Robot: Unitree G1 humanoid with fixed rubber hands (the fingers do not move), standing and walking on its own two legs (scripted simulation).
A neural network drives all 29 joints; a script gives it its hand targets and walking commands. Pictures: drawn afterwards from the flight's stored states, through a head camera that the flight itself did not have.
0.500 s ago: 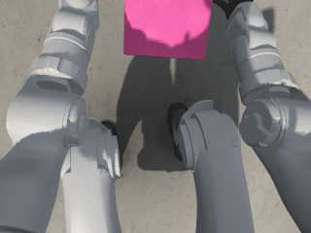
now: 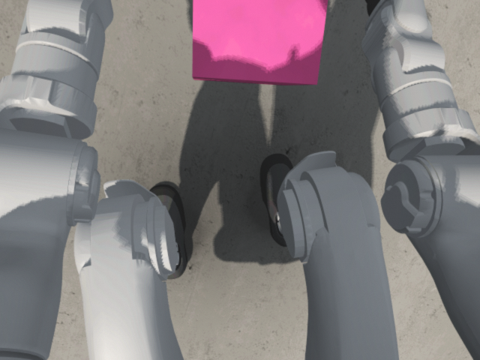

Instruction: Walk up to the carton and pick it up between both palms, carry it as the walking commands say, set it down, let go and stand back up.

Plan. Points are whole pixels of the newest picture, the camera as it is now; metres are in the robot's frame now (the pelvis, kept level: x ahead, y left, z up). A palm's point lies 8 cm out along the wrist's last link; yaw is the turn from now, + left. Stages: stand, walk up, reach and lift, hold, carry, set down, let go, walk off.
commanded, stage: set down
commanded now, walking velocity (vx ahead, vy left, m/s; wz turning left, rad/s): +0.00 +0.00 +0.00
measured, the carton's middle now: out of the picture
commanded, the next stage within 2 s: let go in 1.30 s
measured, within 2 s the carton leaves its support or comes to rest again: neither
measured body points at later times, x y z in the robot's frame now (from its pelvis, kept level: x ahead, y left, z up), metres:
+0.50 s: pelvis +0.00 -0.01 +0.09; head +0.34 -0.02 +0.38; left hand +0.60 +0.11 -0.03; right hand +0.51 -0.24 -0.03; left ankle +0.10 +0.12 -0.34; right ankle +0.14 -0.13 -0.34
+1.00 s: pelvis +0.04 +0.00 +0.23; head +0.34 +0.01 +0.56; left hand +0.60 +0.13 +0.12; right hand +0.51 -0.23 +0.13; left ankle +0.10 +0.12 -0.34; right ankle +0.13 -0.13 -0.34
